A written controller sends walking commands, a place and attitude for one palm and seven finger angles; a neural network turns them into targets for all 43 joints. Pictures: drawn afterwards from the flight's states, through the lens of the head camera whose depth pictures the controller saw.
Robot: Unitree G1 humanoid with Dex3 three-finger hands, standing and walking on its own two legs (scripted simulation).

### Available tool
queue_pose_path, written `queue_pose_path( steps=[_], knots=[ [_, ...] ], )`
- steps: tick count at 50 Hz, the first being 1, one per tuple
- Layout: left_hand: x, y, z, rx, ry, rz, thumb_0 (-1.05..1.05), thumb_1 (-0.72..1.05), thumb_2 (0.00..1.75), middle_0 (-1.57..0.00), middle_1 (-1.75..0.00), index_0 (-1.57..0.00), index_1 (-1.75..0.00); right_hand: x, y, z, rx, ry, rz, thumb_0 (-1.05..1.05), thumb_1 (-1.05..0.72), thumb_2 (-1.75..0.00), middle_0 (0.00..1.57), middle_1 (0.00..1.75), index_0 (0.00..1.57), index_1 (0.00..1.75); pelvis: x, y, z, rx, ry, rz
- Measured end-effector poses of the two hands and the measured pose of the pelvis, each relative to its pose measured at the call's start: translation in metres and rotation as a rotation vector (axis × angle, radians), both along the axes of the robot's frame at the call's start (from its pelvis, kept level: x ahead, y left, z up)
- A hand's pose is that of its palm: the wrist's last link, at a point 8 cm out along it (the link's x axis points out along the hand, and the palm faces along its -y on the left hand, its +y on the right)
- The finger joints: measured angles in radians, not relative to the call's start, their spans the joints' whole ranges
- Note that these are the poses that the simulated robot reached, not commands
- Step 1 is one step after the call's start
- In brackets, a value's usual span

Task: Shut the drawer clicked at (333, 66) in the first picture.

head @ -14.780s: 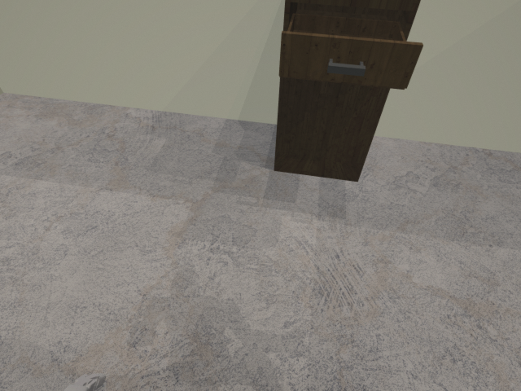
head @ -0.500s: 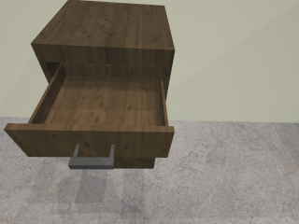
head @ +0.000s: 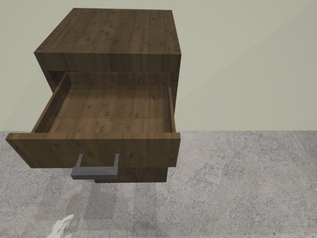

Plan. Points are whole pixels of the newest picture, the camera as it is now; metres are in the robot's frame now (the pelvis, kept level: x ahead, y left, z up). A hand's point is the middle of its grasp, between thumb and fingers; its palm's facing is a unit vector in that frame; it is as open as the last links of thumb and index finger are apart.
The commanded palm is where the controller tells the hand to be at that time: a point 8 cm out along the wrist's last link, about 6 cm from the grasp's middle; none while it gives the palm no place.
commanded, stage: raise the hand and make a fist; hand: left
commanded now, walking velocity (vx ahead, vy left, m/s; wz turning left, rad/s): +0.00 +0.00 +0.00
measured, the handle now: (97, 165) +0.29 +0.18 +0.03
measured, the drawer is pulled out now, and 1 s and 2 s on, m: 0.30 0.28 0.28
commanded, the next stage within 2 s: bring the fist close to the handle in 1.76 s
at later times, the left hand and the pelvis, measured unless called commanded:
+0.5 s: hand (105, 227) +0.15 +0.13 +0.02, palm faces +0.08 -0.99 -0.07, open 4.8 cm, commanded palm +0.11 +0.20 +0.02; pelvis -0.02 -0.05 -0.06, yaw +3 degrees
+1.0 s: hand (90, 231) +0.13 +0.14 +0.07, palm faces +0.08 -1.00 -0.05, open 3.1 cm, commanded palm +0.08 +0.19 +0.08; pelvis +0.00 -0.02 -0.04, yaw +2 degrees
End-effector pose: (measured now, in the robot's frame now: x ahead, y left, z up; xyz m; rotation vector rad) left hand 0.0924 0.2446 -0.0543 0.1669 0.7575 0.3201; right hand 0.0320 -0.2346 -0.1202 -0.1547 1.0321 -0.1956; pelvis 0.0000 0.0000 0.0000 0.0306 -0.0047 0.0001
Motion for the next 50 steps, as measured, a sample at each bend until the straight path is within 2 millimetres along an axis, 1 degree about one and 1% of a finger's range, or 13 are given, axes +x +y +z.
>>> queue_pose_path(
  steps=[3, 4, 5, 11, 15, 18, 24, 27, 30, 36, 40, 45, 50],
  knots=[
    [0.056, -0.016, 0.058, 0.015, -0.359, -0.077, 0.04, 0.96, 0.9, -0.26, -0.36, -0.26, -0.37, 0.036, -0.015, 0.004, -0.018, -0.184, 0.047, 0.02, -0.93, -0.9, 0.2, 0.3, 0.2, 0.3, -0.006, -0.001, -0.007, -0.01, 0.011, 0.028],
    [0.067, -0.023, 0.069, -0.001, -0.441, -0.092, 0.03, 0.96, 0.9, -0.27, -0.38, -0.27, -0.38, 0.049, -0.019, 0.007, -0.024, -0.239, 0.06, 0.02, -0.92, -0.9, 0.2, 0.3, 0.2, 0.3, -0.007, -0.002, -0.01, -0.017, 0.025, 0.029],
    [0.067, -0.026, 0.064, -0.026, -0.457, -0.074, 0.02, 0.95, 0.9, -0.28, -0.39, -0.26, -0.4, 0.062, -0.023, 0.01, -0.028, -0.29, 0.067, 0.02, -0.92, -0.9, 0.2, 0.3, 0.2, 0.3, -0.009, -0.004, -0.014, -0.02, 0.044, 0.025],
    [0.019, -0.063, 0.02, -0.199, -0.575, -0.163, 0.01, 0.92, 0.9, -0.39, -0.51, -0.33, -0.5, 0.131, -0.039, 0.036, -0.089, -0.484, 0.186, 0.01, -0.91, -0.9, 0.2, 0.3, 0.2, 0.3, -0.016, -0.026, -0.044, -0.023, 0.143, 0.011],
    [-0.003, -0.062, 0.038, -0.078, -0.699, -0.195, 0.02, 0.91, 0.9, -0.47, -0.59, -0.44, -0.59, 0.169, -0.037, 0.035, -0.097, -0.556, 0.275, 0.01, -0.91, -0.9, 0.2, 0.3, 0.2, 0.3, -0.019, -0.038, -0.063, -0.042, 0.163, 0.033],
    [-0.003, -0.049, 0.062, 0.03, -0.795, -0.163, 0.02, 0.9, 0.9, -0.54, -0.66, -0.52, -0.66, 0.187, -0.027, 0.026, -0.045, -0.589, 0.296, 0.01, -0.91, -0.9, 0.2, 0.3, 0.2, 0.3, -0.021, -0.044, -0.07, -0.054, 0.166, 0.053],
    [0.027, -0.06, 0.076, -0.042, -0.774, -0.242, 0.02, 0.9, 0.9, -0.65, -0.78, -0.65, -0.79, 0.181, -0.007, 0.007, 0.074, -0.548, 0.275, 0.01, -0.91, -0.9, 0.2, 0.3, 0.2, 0.3, -0.018, -0.054, -0.065, -0.05, 0.174, 0.064],
    [0.043, -0.073, 0.073, -0.111, -0.669, -0.319, 0.02, 0.9, 0.9, -0.71, -0.85, -0.71, -0.85, 0.166, -0.009, 0.001, 0.087, -0.482, 0.229, 0.01, -0.9, -0.9, 0.2, 0.3, 0.2, 0.3, -0.01, -0.057, -0.057, -0.038, 0.173, 0.058],
    [0.049, -0.069, 0.075, -0.119, -0.617, -0.302, 0.02, 0.9, 0.9, -0.77, -0.91, -0.77, -0.92, 0.15, -0.021, -0.003, 0.072, -0.411, 0.166, 0.01, -0.9, -0.9, 0.2, 0.3, 0.2, 0.3, 0.0, -0.058, -0.05, -0.028, 0.165, 0.046],
    [0.038, -0.039, 0.098, -0.016, -0.65, -0.189, 0.02, 0.9, 0.9, -0.89, -1.04, -0.89, -1.05, 0.133, -0.049, -0.002, 0.002, -0.334, 0.091, 0.01, -0.9, -0.9, 0.2, 0.3, 0.2, 0.3, 0.011, -0.054, -0.042, -0.028, 0.15, 0.035],
    [0.025, -0.037, 0.109, -0.024, -0.668, -0.22, 0.02, 0.9, 0.9, -0.97, -1.13, -0.97, -1.14, 0.137, -0.056, 0.007, -0.036, -0.368, 0.097, 0.01, -0.9, -0.9, 0.2, 0.3, 0.2, 0.3, 0.011, -0.046, -0.039, -0.037, 0.145, 0.037],
    [0.016, -0.051, 0.113, -0.109, -0.689, -0.27, 0.02, 0.9, 0.9, -1.07, -1.24, -1.07, -1.24, 0.152, -0.043, 0.026, -0.046, -0.481, 0.124, 0.01, -0.91, -0.9, 0.2, 0.3, 0.2, 0.3, 0.006, -0.033, -0.037, -0.045, 0.133, 0.038],
    [0.012, -0.052, 0.126, -0.087, -0.738, -0.261, 0.02, 0.9, 0.9, -1.17, -1.35, -1.17, -1.35, 0.169, -0.012, 0.042, -0.007, -0.58, 0.173, 0.01, -0.91, -0.9, 0.2, 0.3, 0.2, 0.3, 0.001, -0.024, -0.036, -0.051, 0.114, 0.04]
  ],
)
